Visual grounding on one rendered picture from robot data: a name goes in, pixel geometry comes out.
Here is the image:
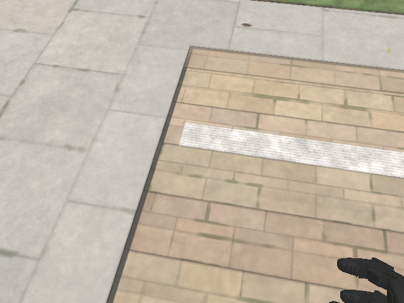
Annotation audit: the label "robot right hand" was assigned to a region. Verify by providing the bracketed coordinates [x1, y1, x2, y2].
[329, 258, 404, 303]

